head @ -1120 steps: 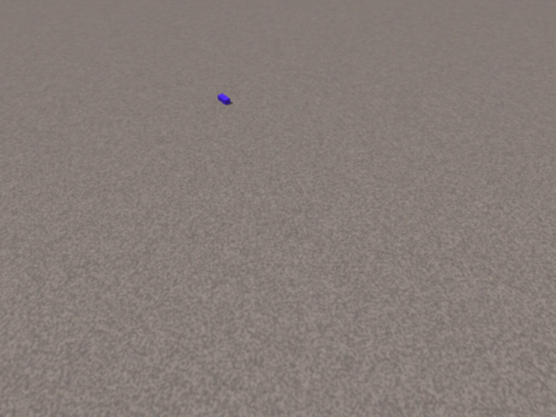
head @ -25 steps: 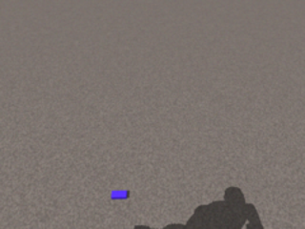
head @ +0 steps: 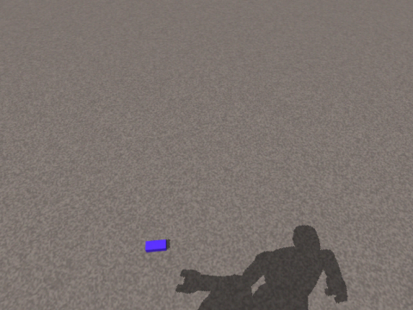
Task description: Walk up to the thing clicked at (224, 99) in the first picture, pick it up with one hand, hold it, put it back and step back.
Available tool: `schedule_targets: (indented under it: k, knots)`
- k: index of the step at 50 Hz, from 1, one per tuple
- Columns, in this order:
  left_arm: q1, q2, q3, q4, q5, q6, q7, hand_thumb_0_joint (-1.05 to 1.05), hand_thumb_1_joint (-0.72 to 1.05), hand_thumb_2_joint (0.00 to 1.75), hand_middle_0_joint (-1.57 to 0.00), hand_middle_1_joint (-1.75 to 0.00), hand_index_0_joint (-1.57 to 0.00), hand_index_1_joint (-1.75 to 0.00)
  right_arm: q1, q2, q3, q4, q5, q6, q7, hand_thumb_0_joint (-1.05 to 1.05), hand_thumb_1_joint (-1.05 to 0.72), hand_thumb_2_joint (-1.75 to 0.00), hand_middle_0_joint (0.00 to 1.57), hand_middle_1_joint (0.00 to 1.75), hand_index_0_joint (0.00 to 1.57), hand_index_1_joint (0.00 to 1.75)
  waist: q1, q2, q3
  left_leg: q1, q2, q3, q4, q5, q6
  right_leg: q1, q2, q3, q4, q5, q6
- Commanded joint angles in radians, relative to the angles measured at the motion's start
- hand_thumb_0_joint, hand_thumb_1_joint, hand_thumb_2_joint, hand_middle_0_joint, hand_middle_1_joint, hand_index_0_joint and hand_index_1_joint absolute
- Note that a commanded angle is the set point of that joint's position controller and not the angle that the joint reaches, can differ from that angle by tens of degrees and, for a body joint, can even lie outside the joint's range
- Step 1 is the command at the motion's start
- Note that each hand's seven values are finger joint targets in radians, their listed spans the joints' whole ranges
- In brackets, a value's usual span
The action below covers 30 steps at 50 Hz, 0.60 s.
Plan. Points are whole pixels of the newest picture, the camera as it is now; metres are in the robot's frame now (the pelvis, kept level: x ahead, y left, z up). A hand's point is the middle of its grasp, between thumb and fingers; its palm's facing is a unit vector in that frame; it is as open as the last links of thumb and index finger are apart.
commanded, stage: walk up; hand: left
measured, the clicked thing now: (156, 245) +0.51 +0.23 -0.74
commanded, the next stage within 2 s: stand in 0.64 s
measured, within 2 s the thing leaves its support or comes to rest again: neither
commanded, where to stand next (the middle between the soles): +0.13 -0.01 m, yaw +0 degrees
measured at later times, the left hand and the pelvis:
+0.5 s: hand out of the picture +0.10 +0.26 -0.14, palm faces -0.04 -0.94 -0.34, open 7.4 cm; pelvis +0.02 +0.00 +0.02, yaw -2 degrees
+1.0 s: hand out of the picture +0.13 +0.25 -0.12, palm faces -0.06 -0.94 -0.35, open 7.4 cm; pelvis +0.02 +0.00 +0.03, yaw -1 degrees
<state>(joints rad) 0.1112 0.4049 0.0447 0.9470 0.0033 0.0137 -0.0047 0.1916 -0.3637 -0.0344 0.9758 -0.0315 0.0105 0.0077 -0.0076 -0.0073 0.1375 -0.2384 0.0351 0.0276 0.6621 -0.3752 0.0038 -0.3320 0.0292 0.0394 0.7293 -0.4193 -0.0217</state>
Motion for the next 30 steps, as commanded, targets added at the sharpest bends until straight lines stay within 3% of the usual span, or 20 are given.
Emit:
schedule_targets:
  k: [1, 2, 3, 4, 5, 6, 8, 9, 10, 11, 12, 14, 15, 17, 19, 24, 30]
  knots:
    - [0.06, 0.189, 0.056, -0.023, 0.025, -0.053, 0.016, 0.0, 0.9, 0.9, -0.2, -0.3, -0.2, -0.3, -0.021, -0.223, -0.046, -0.094, 0.017, -0.028, -0.014, 0.0, -0.9, -0.9, 0.2, 0.3, 0.2, 0.3, 0.027, 0.045, -0.201, -0.055, 0.107, -0.104, -0.016, 0.346, 0.072, 0.326, -0.068, 0.107, -0.324, 0.298, -0.053]
    - [0.057, 0.245, 0.065, -0.028, 0.031, -0.062, 0.02, 0.0, 0.9, 0.9, -0.2, -0.3, -0.2, -0.3, -0.023, -0.194, -0.038, -0.109, 0.025, -0.031, -0.01, 0.0, -0.9, -0.9, 0.2, 0.3, 0.2, 0.3, 0.029, -0.084, -0.213, -0.222, 0.01, -0.032, 0.062, 0.129, 0.023, 0.408, -0.21, 0.333, -0.33, 0.253, -0.14]
    - [0.034, 0.275, 0.066, -0.033, 0.019, -0.063, 0.014, 0.0, 0.9, 0.9, -0.2, -0.3, -0.2, -0.3, -0.03, -0.207, -0.042, -0.096, 0.021, -0.029, -0.017, 0.0, -0.9, -0.9, 0.2, 0.3, 0.2, 0.3, 0.025, -0.113, -0.192, -0.138, -0.016, -0.018, 0.096, -0.18, 0.025, 0.237, -0.332, 0.434, -0.346, 0.153, -0.241]
    - [0.018, 0.264, 0.062, -0.043, 0.022, -0.061, 0.008, 0.0, 0.9, 0.9, -0.2, -0.3, -0.2, -0.3, -0.026, -0.218, -0.05, -0.083, 0.013, -0.034, -0.018, 0.0, -0.9, -0.9, 0.2, 0.3, 0.2, 0.3, 0.019, -0.113, -0.159, -0.104, -0.01, -0.049, 0.113, -0.224, 0.035, 0.153, -0.338, 0.435, -0.359, 0.099, -0.251]
    - [0.008, 0.246, 0.055, -0.042, 0.018, -0.059, 0.005, 0.0, 0.9, 0.9, -0.2, -0.3, -0.2, -0.3, -0.032, -0.227, -0.051, -0.078, 0.017, -0.036, -0.013, 0.0, -0.9, -0.9, 0.2, 0.3, 0.2, 0.3, 0.02, -0.097, -0.131, -0.108, -0.016, -0.055, 0.105, -0.232, 0.038, 0.133, -0.306, 0.381, -0.377, 0.067, -0.226]
    - [-0.011, 0.234, 0.048, -0.05, 0.021, -0.056, 0.006, 0.0, 0.9, 0.9, -0.2, -0.3, -0.2, -0.3, -0.013, -0.212, -0.047, -0.068, 0.02, -0.042, -0.01, 0.0, -0.9, -0.9, 0.2, 0.3, 0.2, 0.3, 0.005, -0.123, -0.117, -0.096, -0.007, -0.05, 0.009, -0.162, 0.04, 0.13, -0.267, 0.325, -0.369, 0.069, -0.186]
    - [-0.069, 0.2, 0.033, -0.05, 0.011, -0.044, 0.0, 0.0, 0.9, 0.9, -0.2, -0.3, -0.2, -0.3, 0.062, -0.195, -0.046, -0.026, 0.013, -0.056, -0.011, 0.0, -0.9, -0.9, 0.2, 0.3, 0.2, 0.3, -0.044, -0.117, -0.121, 0.119, -0.002, -0.057, -0.225, 0.084, 0.035, -0.031, -0.19, 0.193, -0.301, 0.137, -0.096]
    - [-0.076, 0.153, 0.021, -0.054, 0.001, -0.037, -0.003, 0.0, 0.9, 0.9, -0.2, -0.3, -0.2, -0.3, 0.061, -0.239, -0.055, -0.025, 0.0, -0.064, -0.015, 0.0, -0.9, -0.9, 0.2, 0.3, 0.2, 0.3, -0.045, -0.02, -0.115, 0.143, 0.092, -0.224, -0.328, 0.052, 0.064, -0.093, -0.117, 0.136, -0.212, 0.157, -0.039]
    - [-0.053, 0.142, 0.017, -0.031, -0.006, -0.029, -0.007, 0.0, 0.9, 0.9, -0.2, -0.3, -0.2, -0.3, 0.01, -0.278, -0.061, -0.037, -0.002, -0.071, -0.016, 0.0, -0.9, -0.9, 0.2, 0.3, 0.2, 0.3, -0.023, 0.049, -0.088, 0.08, 0.207, -0.391, -0.42, -0.131, 0.131, -0.095, -0.03, 0.084, -0.119, 0.066, -0.007]
    - [-0.014, 0.176, 0.03, -0.009, -0.003, -0.026, -0.004, 0.0, 0.9, 0.9, -0.2, -0.3, -0.2, -0.3, -0.04, -0.295, -0.06, -0.049, 0.004, -0.073, -0.011, 0.0, -0.9, -0.9, 0.2, 0.3, 0.2, 0.3, 0.008, 0.04, -0.063, -0.002, 0.271, -0.403, -0.438, -0.202, 0.179, -0.017, -0.036, 0.039, -0.073, -0.013, -0.004]
    - [0.015, 0.169, 0.027, 0.005, 0.001, -0.032, -0.004, 0.0, 0.9, 0.9, -0.2, -0.3, -0.2, -0.3, -0.091, -0.293, -0.056, -0.057, 0.004, -0.073, -0.008, 0.0, -0.9, -0.9, 0.2, 0.3, 0.2, 0.3, 0.031, 0.047, -0.057, -0.021, 0.263, -0.352, -0.413, -0.123, 0.181, 0.032, -0.05, 0.038, -0.112, -0.007, -0.008]
    - [0.018, 0.15, 0.023, 0.03, 0.0, -0.048, -0.006, 0.0, 0.9, 0.9, -0.2, -0.3, -0.2, -0.3, -0.112, -0.254, -0.04, -0.049, 0.008, -0.072, -0.008, 0.0, -0.9, -0.9, 0.2, 0.3, 0.2, 0.3, 0.038, 0.087, -0.08, 0.016, 0.166, -0.199, -0.339, 0.115, 0.111, 0.109, -0.063, 0.067, -0.258, 0.153, -0.018]
    - [0.017, 0.164, 0.024, 0.044, -0.002, -0.053, -0.004, 0.0, 0.9, 0.9, -0.2, -0.3, -0.2, -0.3, -0.105, -0.244, -0.037, -0.042, 0.012, -0.071, -0.009, 0.0, -0.9, -0.9, 0.2, 0.3, 0.2, 0.3, 0.031, 0.105, -0.104, 0.014, 0.13, -0.151, -0.311, 0.179, 0.079, 0.158, -0.074, 0.086, -0.286, 0.249, -0.021]
    - [0.002, 0.183, 0.021, 0.052, -0.002, -0.056, -0.004, 0.0, 0.9, 0.9, -0.2, -0.3, -0.2, -0.3, -0.087, -0.223, -0.031, -0.031, 0.023, -0.065, -0.011, 0.0, -0.9, -0.9, 0.2, 0.3, 0.2, 0.3, 0.014, 0.07, -0.112, 0.025, 0.076, -0.093, -0.293, 0.126, 0.042, 0.172, -0.111, 0.126, -0.312, 0.315, -0.041]
    - [-0.028, 0.186, 0.015, 0.051, -0.003, -0.056, -0.003, 0.0, 0.9, 0.9, -0.2, -0.3, -0.2, -0.3, -0.085, -0.222, -0.032, -0.016, 0.019, -0.061, -0.013, 0.0, -0.9, -0.9, 0.2, 0.3, 0.2, 0.3, 0.001, 0.034, -0.104, 0.069, 0.063, -0.077, -0.298, 0.138, 0.032, 0.138, -0.128, 0.148, -0.336, 0.34, -0.044]
    - [-0.038, 0.173, 0.007, 0.082, -0.003, -0.058, 0.004, 0.0, 0.9, 0.9, -0.2, -0.3, -0.2, -0.3, -0.092, -0.216, -0.032, 0.012, 0.027, -0.06, -0.014, 0.0, -0.9, -0.9, 0.2, 0.3, 0.2, 0.3, 0.001, -0.011, -0.167, 0.15, 0.083, -0.071, -0.296, 0.281, 0.039, 0.178, -0.131, 0.131, -0.351, 0.447, -0.033]
    - [-0.06, 0.164, 0.001, 0.098, -0.003, -0.055, 0.009, 0.0, 0.9, 0.9, -0.2, -0.3, -0.2, -0.3, -0.123, -0.208, -0.032, 0.036, 0.023, -0.055, -0.014, 0.0, -0.9, -0.9, 0.2, 0.3, 0.2, 0.3, 0.004, -0.026, -0.166, 0.18, 0.085, -0.057, -0.323, 0.312, 0.033, 0.181, -0.132, 0.125, -0.374, 0.482, -0.022]
